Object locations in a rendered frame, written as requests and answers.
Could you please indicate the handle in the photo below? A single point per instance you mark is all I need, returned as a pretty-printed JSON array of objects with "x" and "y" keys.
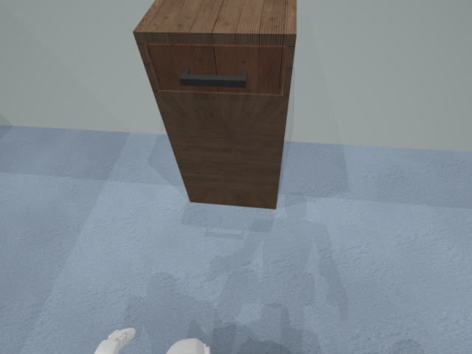
[{"x": 187, "y": 79}]

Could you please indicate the left robot hand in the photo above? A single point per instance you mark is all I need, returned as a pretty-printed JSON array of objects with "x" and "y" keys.
[{"x": 116, "y": 341}]

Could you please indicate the cabinet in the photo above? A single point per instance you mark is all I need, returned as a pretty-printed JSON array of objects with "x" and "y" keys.
[{"x": 228, "y": 146}]

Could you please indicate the left robot thigh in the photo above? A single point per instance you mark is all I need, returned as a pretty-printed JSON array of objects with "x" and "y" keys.
[{"x": 189, "y": 346}]

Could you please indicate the drawer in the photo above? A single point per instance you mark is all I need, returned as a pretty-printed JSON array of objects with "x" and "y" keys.
[{"x": 264, "y": 65}]

